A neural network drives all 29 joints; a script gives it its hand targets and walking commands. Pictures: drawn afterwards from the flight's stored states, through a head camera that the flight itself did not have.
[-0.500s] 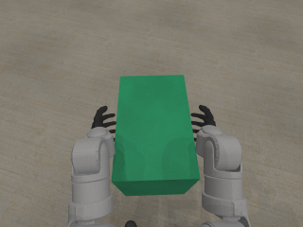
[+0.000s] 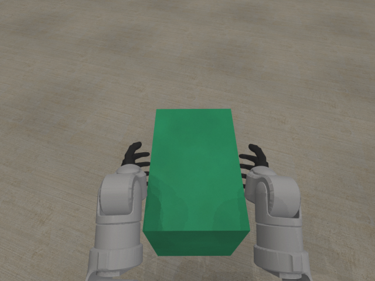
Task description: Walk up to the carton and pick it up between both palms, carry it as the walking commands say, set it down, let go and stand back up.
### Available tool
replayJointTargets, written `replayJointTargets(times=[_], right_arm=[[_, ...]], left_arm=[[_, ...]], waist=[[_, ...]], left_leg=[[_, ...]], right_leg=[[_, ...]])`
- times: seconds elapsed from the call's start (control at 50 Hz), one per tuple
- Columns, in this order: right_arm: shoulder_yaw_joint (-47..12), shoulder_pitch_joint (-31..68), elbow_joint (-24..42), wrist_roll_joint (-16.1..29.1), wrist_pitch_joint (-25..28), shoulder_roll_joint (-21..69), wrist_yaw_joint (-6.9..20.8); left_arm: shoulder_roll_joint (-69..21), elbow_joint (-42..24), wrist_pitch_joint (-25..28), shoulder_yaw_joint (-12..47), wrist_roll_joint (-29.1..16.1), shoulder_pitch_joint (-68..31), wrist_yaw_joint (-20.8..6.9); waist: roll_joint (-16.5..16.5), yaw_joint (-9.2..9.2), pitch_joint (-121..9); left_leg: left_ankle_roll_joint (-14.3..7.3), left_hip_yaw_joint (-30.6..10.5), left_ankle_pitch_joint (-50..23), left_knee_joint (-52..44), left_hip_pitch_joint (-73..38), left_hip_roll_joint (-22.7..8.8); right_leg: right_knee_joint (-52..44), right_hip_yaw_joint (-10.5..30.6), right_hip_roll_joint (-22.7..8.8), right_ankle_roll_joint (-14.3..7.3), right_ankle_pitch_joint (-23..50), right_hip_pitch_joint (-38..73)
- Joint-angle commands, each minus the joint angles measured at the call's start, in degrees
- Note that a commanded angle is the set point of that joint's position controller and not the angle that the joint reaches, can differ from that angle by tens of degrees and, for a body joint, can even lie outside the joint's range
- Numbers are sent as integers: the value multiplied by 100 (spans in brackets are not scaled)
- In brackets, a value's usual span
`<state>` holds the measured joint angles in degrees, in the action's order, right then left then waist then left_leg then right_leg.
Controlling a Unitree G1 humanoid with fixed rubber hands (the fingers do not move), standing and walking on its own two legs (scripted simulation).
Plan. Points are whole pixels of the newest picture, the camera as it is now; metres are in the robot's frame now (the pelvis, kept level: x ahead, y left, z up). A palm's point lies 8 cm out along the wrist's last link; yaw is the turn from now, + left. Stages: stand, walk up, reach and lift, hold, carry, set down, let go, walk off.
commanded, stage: carry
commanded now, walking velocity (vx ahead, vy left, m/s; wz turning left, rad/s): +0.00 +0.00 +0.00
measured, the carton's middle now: (193, 183) +0.35 -0.01 -0.03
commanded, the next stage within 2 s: none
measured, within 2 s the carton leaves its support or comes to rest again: neither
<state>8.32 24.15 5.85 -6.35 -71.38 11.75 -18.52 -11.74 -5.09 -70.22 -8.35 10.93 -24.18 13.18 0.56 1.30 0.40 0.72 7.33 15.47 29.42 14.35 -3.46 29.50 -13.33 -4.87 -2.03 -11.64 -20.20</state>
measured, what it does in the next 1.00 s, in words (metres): stands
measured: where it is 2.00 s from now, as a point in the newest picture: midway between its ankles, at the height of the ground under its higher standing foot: outside the picture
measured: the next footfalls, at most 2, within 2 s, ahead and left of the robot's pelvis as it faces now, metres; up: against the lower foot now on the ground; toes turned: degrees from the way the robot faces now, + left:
none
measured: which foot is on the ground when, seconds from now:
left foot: down 0.00-1.00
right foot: down 0.00-1.00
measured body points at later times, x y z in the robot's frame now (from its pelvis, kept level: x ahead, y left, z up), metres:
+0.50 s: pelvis +0.07 +0.02 -0.01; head +0.07 +0.02 +0.44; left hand +0.39 +0.15 +0.06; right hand +0.38 -0.12 +0.06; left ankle -0.03 +0.12 -0.73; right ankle +0.04 -0.10 -0.73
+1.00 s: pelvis +0.04 +0.01 -0.01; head +0.04 +0.00 +0.44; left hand +0.35 +0.14 +0.04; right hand +0.35 -0.13 +0.04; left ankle -0.03 +0.12 -0.73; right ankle +0.04 -0.10 -0.73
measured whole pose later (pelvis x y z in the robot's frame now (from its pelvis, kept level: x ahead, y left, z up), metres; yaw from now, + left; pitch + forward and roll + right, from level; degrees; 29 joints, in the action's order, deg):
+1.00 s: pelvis +0.04 +0.01 -0.01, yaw -1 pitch +3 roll +0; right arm 5.3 15.9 -0.2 -9.7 -57.1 9.0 -8.0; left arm -8.7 -0.1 -57.4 -5.3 10.2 -15.0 7.4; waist 1.1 0.3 -4.1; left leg 0.5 8.8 24.5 34.3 12.1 -4.0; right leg 36.0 -12.2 -5.4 -0.4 -18.7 -19.4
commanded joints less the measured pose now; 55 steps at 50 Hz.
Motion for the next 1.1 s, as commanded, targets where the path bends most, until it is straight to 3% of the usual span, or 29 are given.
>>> replayJointTargets(times=[0.0, 0.06, 0.12, 0.28, 0.44, 0.62, 0.8, 1.08], right_arm=[[-3600, 3118, 525, 2593, 210, 6260, 2638], [-3357, 2719, 74, 2342, 165, 6093, 2597], [-3322, 2668, 23, 2264, 165, 6085, 2580], [-3170, 2870, -64, 2073, 425, 6033, 2559], [-3215, 2650, 16, 1956, 715, 5918, 2536], [-3377, 2032, 250, 1811, 1134, 5570, 2507], [-3342, 1732, 156, 1646, 1500, 5305, 2500], [-3412, 1689, 102, 1608, 1680, 5236, 2502]], left_arm=[[-6063, -638, 120, 3418, -2668, -2808, -2112], [-5935, -256, 35, 3373, -2602, -2652, -2111], [-5970, -85, 2, 3382, -2618, -2623, -2152], [-5945, 158, 217, 3200, -2499, -2788, -2185], [-5785, 65, 535, 3156, -2303, -2476, -2120], [-5380, -269, 961, 3378, -2156, -1934, -2047], [-5097, -208, 1323, 3374, -2027, -1663, -2035], [-4945, -262, 1551, 3451, -2006, -1680, -2024]], waist=[[285, -149, -2795], [294, -100, -2868], [160, -80, -2754], [180, -63, -2557], [19, -69, -2655], [85, -75, -2631], [101, -75, -2540], [-96, -90, -2401]], left_leg=[[-196, -512, -3841, 40, -1178, -985], [-154, -398, -4122, 363, -1307, -871], [-108, -316, -3937, 430, -1135, -770], [-161, -349, -4289, 427, -1200, -784], [-144, -320, -3796, 370, -1075, -665], [-161, -282, -3874, 410, -1103, -664], [-174, -291, -3790, 428, -1076, -734], [-134, -341, -1811, 147, -541, -756]], right_leg=[[101, 366, -599, 124, 1410, 1130], [291, 448, -654, 126, 2278, 1116], [398, 473, -686, 101, 2758, 1180], [518, 396, -602, 152, 2401, 1091], [557, 463, -654, 95, 2873, 1352], [560, 471, -584, 66, 2766, 1255], [609, 522, -574, 57, 2570, 1074], [219, 833, -785, -15, 2168, 1144]])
